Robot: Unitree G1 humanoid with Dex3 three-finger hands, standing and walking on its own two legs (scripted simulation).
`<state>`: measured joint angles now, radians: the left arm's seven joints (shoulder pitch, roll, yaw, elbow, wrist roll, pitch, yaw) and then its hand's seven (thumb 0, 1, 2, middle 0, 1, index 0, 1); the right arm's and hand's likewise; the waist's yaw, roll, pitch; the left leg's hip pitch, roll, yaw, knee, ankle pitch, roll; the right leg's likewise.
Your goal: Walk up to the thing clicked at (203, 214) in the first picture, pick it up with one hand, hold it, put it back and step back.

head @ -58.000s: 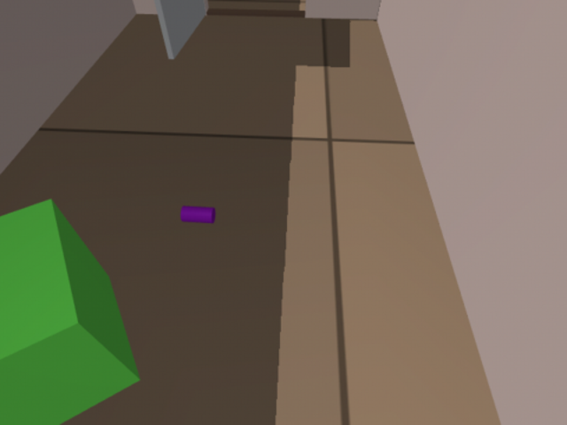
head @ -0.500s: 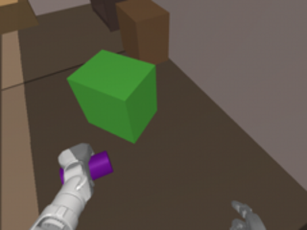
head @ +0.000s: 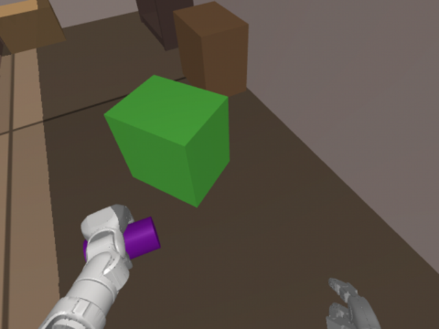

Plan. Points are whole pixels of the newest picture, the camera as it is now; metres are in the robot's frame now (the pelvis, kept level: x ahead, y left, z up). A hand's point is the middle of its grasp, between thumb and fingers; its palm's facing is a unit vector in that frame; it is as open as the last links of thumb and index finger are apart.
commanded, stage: hold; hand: left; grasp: from above
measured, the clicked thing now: (123, 243) +0.30 +0.22 -0.07
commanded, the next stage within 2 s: crouch in 0.58 s
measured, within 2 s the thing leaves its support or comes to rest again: neither
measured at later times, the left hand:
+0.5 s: hand (114, 243) +0.29 +0.23 -0.05, palm faces -0.38 -0.20 -0.90, open 9.7 cm
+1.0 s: hand (119, 254) +0.29 +0.23 -0.08, palm faces -0.45 -0.18 -0.88, open 9.7 cm
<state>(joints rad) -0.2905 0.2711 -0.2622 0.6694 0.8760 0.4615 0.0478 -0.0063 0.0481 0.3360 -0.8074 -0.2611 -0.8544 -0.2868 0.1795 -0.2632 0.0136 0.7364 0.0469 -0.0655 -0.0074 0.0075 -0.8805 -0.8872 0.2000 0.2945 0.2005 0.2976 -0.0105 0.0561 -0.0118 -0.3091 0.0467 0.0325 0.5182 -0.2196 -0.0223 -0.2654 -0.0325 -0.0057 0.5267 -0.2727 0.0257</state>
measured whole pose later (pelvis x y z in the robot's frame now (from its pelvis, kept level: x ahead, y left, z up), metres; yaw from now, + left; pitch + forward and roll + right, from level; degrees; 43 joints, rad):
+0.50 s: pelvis +0.00 +0.00 +0.00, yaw +0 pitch +1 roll +0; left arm -0.29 0.27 -0.25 0.67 0.88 0.45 0.07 -0.01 0.03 0.35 -0.82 -0.27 -0.86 -0.30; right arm 0.18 -0.26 0.01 0.75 0.04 -0.07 -0.01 0.01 -0.89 -0.89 0.20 0.29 0.20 0.30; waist 0.00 0.06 0.00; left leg -0.31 0.05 0.03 0.52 -0.22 -0.02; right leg -0.26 -0.03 0.00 0.51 -0.27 0.03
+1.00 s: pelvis +0.00 +0.00 +0.00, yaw +0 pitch +2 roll +0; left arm -0.32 0.26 -0.23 0.84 0.91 0.38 0.15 -0.01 0.08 0.30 -0.77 -0.33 -0.81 -0.36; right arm 0.18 -0.26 0.00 0.74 0.04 -0.07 0.01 0.01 -0.87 -0.88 0.20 0.29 0.20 0.30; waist -0.03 0.03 0.01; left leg -0.35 0.05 0.02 0.54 -0.23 -0.02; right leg -0.30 -0.03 -0.01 0.54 -0.28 0.02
